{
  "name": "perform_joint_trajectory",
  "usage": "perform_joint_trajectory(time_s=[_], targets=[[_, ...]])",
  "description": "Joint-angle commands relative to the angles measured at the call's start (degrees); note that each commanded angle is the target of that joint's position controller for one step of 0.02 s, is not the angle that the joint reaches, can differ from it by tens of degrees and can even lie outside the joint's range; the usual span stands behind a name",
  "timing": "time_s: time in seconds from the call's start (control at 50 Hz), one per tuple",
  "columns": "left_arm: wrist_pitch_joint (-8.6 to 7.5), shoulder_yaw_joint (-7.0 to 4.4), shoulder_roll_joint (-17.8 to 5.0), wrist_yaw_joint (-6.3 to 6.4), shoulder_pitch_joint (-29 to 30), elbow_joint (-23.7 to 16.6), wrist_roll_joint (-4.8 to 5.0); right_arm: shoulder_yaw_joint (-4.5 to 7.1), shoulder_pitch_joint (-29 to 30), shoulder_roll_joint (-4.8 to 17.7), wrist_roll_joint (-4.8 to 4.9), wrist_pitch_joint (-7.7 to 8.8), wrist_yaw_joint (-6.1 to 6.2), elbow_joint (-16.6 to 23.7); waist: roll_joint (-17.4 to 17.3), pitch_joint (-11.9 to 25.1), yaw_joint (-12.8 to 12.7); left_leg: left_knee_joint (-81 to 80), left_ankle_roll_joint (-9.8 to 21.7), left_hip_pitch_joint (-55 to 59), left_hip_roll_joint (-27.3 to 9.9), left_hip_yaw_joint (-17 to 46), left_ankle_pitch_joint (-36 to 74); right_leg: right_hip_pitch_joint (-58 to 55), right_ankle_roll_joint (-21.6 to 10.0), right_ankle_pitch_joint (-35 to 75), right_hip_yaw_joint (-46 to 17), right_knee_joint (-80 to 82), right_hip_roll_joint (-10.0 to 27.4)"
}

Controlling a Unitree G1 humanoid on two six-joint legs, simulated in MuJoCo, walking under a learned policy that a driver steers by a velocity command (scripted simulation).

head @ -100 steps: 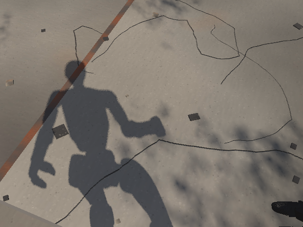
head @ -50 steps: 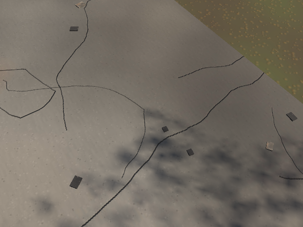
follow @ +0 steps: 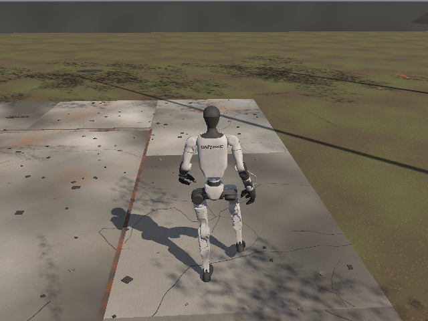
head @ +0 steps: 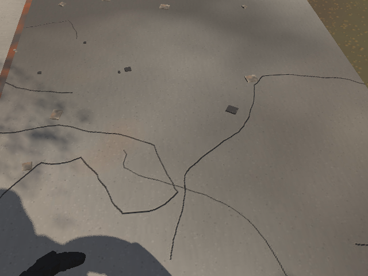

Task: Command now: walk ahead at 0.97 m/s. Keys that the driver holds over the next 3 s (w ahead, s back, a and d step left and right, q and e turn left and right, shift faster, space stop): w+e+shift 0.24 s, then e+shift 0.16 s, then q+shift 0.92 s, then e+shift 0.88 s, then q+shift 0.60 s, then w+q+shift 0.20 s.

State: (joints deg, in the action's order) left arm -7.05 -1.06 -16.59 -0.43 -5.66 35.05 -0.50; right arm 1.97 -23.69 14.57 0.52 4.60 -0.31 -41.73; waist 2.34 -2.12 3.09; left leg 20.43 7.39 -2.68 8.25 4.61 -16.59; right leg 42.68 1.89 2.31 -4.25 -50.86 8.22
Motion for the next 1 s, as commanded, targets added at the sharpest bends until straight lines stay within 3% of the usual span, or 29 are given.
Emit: perform_joint_trajectory(time_s=[0.02, 0.08, 0.14, 0.18, 0.2, 0.22, 0.24, 0.26, 0.28, 0.3, 0.32, 0.34, 0.4, 0.42, 0.46, 0.52, 0.56, 0.6, 0.62, 0.64, 0.66, 0.68, 0.7, 0.72, 0.76, 0.8, 0.86, 0.92, 1.0], targets=[[-0.65, 0.37, -1.29, -0.76, 7.94, -3.04, 0.87, 1.69, -0.28, 8.55, 0.32, 1.88, 0.61, 1.6, -5.09, -5.9, 3.3, -15.03, 5.16, -15.29, -11.32, 2.18, 9.7, -11.86, -0.57, 16.25, 7.17, 13.28, -3.36], [-1.18, -0.36, -3.04, -2.36, 12.64, -4.39, 2.83, 1.71, -3.23, 9.78, 0.03, 1.98, 0.57, -1.65, -4.66, -7.78, 5.0, -15.82, 2.44, -1.56, -14.97, -0.66, 17.43, -6.17, -3.49, 15.66, 7.02, 22.05, -5.62], [-1.55, -1.74, -5.31, -4.02, 8.95, -4.47, 3.31, 1.92, -1.58, 11.86, -1.78, 0.87, 1.38, -2.68, -7.33, -2.07, 0.96, -7.94, -1.61, 11.51, -17.29, -4.39, 49.47, -8.03, -6.62, 10.53, 9.23, 22.94, -10.74], [-0.29, -3.48, -8.55, -3.81, -2.2, -2.34, 3.82, 2.44, 0.87, 13.71, -4.21, -0.35, 2.37, -1.9, -11.46, 6.06, -6.08, 7.18, -3.46, 15.88, -18.09, -5.86, 80.49, -17.7, -8.31, 1.33, 12.42, 17.1, -14.8], [0.83, -4.52, -10.68, -3.13, -14.94, 0.93, 4.1, 2.8, 4.72, 14.81, -4.97, -1.0, 2.62, -0.76, -12.03, 11.01, -12.15, 20.67, -3.95, 12.81, -18.45, -6.59, 87.92, -28.73, -9.63, -0.86, 11.34, 14.49, -14.37], [1.88, -5.13, -12.24, -2.26, -29.97, 4.61, 3.58, 2.78, 10.79, 14.98, -4.75, -1.18, 2.88, 1.22, -6.1, 14.64, -20.28, 43.7, -5.08, -0.74, -15.48, -8.42, 77.68, -46.88, -11.8, -0.71, 5.17, 16.77, -10.85], [1.57, -4.87, -13.78, -2.53, -30.04, 6.69, 2.42, -0.39, 0.57, 1.92, -3.87, -0.01, 1.61, 2.99, 19.45, 18.17, -9.63, 71.95, -10.41, -35.97, -3.77, -1.96, -8.2, -72.05, -24.34, -20.82, -22.51, 13.16, 1.27], [1.47, -4.93, -10.61, -2.0, -28.48, 4.41, 0.93, -1.2, 2.88, 6.57, 0.41, 2.86, 0.2, 5.09, 14.47, 23.99, -11.8, 74.88, -8.69, -43.55, -1.03, 5.05, -12.57, -75.05, -27.31, -38.45, -48.17, 31.04, 7.44], [1.31, -4.7, -8.74, -1.18, -23.95, 2.81, -0.31, -0.32, 10.56, 10.23, 1.92, 4.61, -0.43, 7.03, 5.94, 14.13, -11.8, 69.26, -5.88, -45.36, -4.92, 7.83, -6.76, -66.79, -23.23, -31.4, -44.65, 34.82, 6.43], [1.15, -4.33, -7.92, -1.51, -19.11, 1.69, -0.47, -0.64, 14.91, 10.23, 1.09, 5.51, -0.51, 8.86, -4.46, 7.96, -8.28, 63.81, -5.05, -41.59, -6.24, 6.84, -4.9, -55.34, -21.63, -16.77, -39.16, 35.31, 4.6], [0.91, -4.21, -7.98, -1.93, -15.02, 0.72, 0.01, -0.6, 16.21, 9.14, -0.55, 5.71, -0.44, 9.03, -9.65, 3.07, -4.67, 59.55, -5.18, -38.29, -6.52, 5.37, -5.52, -45.03, -21.55, -1.57, -33.49, 35.15, 2.04], [0.85, -4.34, -8.56, -1.61, -12.07, -0.16, 0.11, -0.41, 13.88, 9.12, -1.49, 5.27, -0.48, 8.9, -8.64, 1.97, -1.57, 56.19, -6.27, -34.87, -7.79, 5.72, -5.52, -38.56, -22.34, 10.48, -28.42, 35.33, 0.1], [1.73, -4.02, -8.2, -0.16, -7.8, -0.15, 1.8, -0.54, 14.18, 8.76, -3.18, 3.45, 0.13, 9.64, -6.51, -1.26, 0.7, 36.93, -10.17, -27.47, -8.12, 0.67, -2.18, -23.45, -18.93, 26.87, -15.86, 35.36, -7.34], [2.42, -4.19, -8.96, 0.66, -7.58, 0.71, 1.79, -1.09, 14.63, 7.15, -3.21, 3.18, 0.21, 9.77, -4.92, -0.77, 0.33, 29.45, -11.15, -24.53, -6.51, -2.97, 2.37, -20.23, -17.25, 31.45, -11.19, 33.99, -9.15], [3.64, -4.19, -8.15, 1.98, -13.64, 3.72, 1.8, -1.95, 16.04, 4.04, -2.6, 2.97, -0.2, 8.88, -2.08, 5.2, -4.29, 17.82, -11.64, -15.39, -4.13, -6.02, 22.01, -19.54, -12.17, 26.0, -6.04, 31.86, -11.7], [3.8, -3.02, -5.58, 2.52, -19.37, 7.89, 1.57, -1.53, 21.75, 4.03, -2.12, 3.23, -0.98, 10.29, 2.9, 5.57, -8.42, 9.31, -9.5, -14.25, -4.48, -4.21, 36.24, -25.24, -9.57, 12.22, -7.5, 31.02, -9.3], [3.88, -2.92, -5.2, 2.77, -17.84, 8.31, 0.29, -0.11, 21.42, 7.01, -1.48, 3.38, -1.25, 9.88, 3.31, 5.02, -7.5, 7.45, -7.34, -15.14, -4.62, -3.11, 32.69, -30.32, -8.45, 12.65, -7.69, 26.5, -7.16], [4.32, -3.43, -6.95, 3.15, -13.13, 7.32, -0.27, 1.63, 11.86, 9.96, -0.8, 3.69, -1.61, 7.17, 2.33, 7.36, -1.3, 4.75, -5.44, -10.58, -2.98, -3.94, 29.72, -34.44, -5.95, 24.54, -4.88, 13.56, -7.16], [4.72, -3.13, -6.52, 3.24, -10.26, 5.44, -0.96, 2.24, 2.92, 11.35, -0.86, 3.8, -1.68, 5.3, -0.56, 12.0, 2.87, 4.21, -2.97, -2.26, -7.65, 1.67, 38.87, -31.79, -4.02, 16.3, -2.5, -2.13, -9.68], [5.04, -2.02, -2.11, 2.85, -18.72, 4.64, -2.31, 2.01, 4.04, 13.48, -1.82, 3.34, -1.66, 6.63, -15.84, 16.6, -3.39, 8.25, 6.32, 12.08, -21.53, 22.07, 60.24, -15.94, 0.37, -34.84, 0.66, -22.97, -17.19], [5.1, -1.38, -3.43, 1.71, -25.5, 4.51, -0.98, 2.57, 5.77, 13.88, -2.28, 2.46, -1.69, 8.09, -17.23, 22.61, -5.36, 4.44, 14.58, 19.59, -28.73, 41.39, 49.35, -6.27, 1.78, -39.47, -4.27, -32.99, -17.8], [5.57, -2.04, -7.54, 1.43, -20.24, 4.28, 0.1, 3.07, 8.94, 12.29, -1.2, 1.35, -1.22, 10.48, -10.23, 20.2, -2.59, 2.43, 14.04, 15.95, -26.86, 41.61, 31.6, -2.65, 1.52, -34.44, -6.86, -36.68, -14.75], [6.14, -2.58, -9.17, 1.65, -12.31, 2.7, -0.24, 2.56, 10.85, 10.1, -0.42, -0.09, -0.64, 11.31, -1.83, 14.88, -1.03, 0.79, 10.68, 7.3, -22.55, 35.61, 20.25, -2.35, 0.74, -30.25, -6.03, -34.2, -13.59], [6.57, -2.52, -8.21, 2.04, -8.3, 1.32, -0.79, 2.24, 11.35, 10.2, -0.2, -1.04, -0.19, 11.56, 2.0, 10.68, -1.74, -1.71, 8.82, -0.66, -19.84, 33.27, 15.24, -2.72, 0.58, -27.84, -5.64, -30.95, -13.31], [7.04, -2.29, -6.37, 2.35, -7.4, 0.22, -1.16, 2.5, 12.29, 10.57, -0.08, -2.12, 0.28, 11.26, -1.17, 6.77, -4.24, -3.97, 5.93, -8.93, -14.35, 29.33, 11.83, -6.88, 0.4, -25.35, -5.73, -19.81, -12.38], [6.75, -1.96, -4.16, 2.6, -6.99, 0.97, -0.81, 2.84, 11.95, 10.25, 0.07, -3.12, 0.68, 10.75, -4.96, 6.91, -4.4, -3.83, 3.73, -10.51, -10.93, 25.78, 16.52, -10.34, 0.68, -24.81, -4.05, -7.58, -13.3], [6.7, -2.31, -4.06, 2.79, -4.57, 1.3, -0.33, 4.27, 10.34, 13.04, 0.63, -4.8, 2.05, 10.14, -7.41, 10.68, -3.91, -2.71, 2.74, -9.01, -10.77, 27.16, 18.29, -13.81, 2.14, -22.21, -5.05, 0.66, -14.65], [6.58, -2.86, -4.89, 2.63, -1.08, 1.3, 0.12, 5.05, 10.41, 13.49, 1.3, -6.45, 3.08, 10.35, -9.7, 9.31, -2.78, -3.73, 0.53, -10.37, -9.23, 28.98, 7.46, -15.72, 2.54, -18.25, -6.31, 6.11, -14.96], [5.11, -3.3, -4.95, 2.11, 2.81, 0.98, 0.72, 5.63, 9.49, 12.79, 0.82, -7.66, 3.46, 10.53, -12.01, 6.73, -1.14, -3.63, 0.46, -9.91, -8.08, 32.42, 2.03, -19.39, 2.16, -17.74, -7.24, 13.91, -15.37]])
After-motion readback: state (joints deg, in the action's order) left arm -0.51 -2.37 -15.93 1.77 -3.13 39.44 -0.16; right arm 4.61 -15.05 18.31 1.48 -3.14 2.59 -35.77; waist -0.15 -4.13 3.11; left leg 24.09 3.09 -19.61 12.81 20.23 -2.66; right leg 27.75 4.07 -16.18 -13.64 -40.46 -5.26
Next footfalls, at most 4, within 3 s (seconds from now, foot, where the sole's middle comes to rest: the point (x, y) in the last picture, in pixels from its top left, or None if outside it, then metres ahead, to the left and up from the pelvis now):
0.22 right None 0.44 -0.11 -0.78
0.62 left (187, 204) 0.78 -0.06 -0.78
1.10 right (229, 201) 0.79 -0.23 -0.78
1.54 left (169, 227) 0.68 0.02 -0.78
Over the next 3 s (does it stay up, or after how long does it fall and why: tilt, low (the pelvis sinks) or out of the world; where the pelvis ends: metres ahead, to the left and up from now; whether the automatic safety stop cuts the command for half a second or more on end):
stays up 0.77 -0.18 0.01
